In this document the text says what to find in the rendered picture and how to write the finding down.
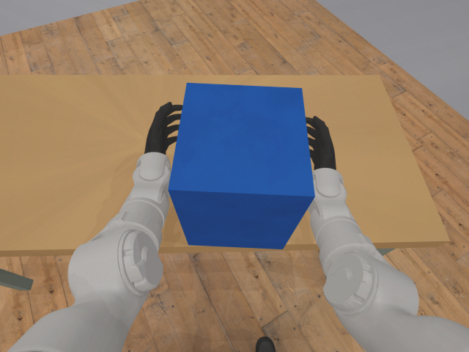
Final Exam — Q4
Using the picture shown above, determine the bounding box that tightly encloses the robot left forearm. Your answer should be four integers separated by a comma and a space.
68, 152, 171, 294

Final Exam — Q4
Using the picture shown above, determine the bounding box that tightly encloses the table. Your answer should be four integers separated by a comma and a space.
0, 75, 450, 290

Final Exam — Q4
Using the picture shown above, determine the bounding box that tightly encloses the left robot hand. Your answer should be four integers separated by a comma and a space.
144, 102, 182, 154

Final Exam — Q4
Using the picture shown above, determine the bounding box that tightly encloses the right robot upper arm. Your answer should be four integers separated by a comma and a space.
323, 252, 469, 352

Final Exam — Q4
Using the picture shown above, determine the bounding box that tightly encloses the robot right foot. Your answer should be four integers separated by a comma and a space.
256, 337, 276, 352

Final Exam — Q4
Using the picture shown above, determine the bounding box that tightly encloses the left robot upper arm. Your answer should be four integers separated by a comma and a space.
7, 230, 163, 352

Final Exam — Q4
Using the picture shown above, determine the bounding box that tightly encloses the carton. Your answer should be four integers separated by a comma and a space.
168, 83, 315, 249

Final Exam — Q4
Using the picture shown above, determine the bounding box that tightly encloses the right robot hand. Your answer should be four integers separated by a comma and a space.
306, 116, 336, 170

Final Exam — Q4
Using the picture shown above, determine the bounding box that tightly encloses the robot right forearm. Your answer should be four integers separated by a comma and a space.
307, 168, 394, 277

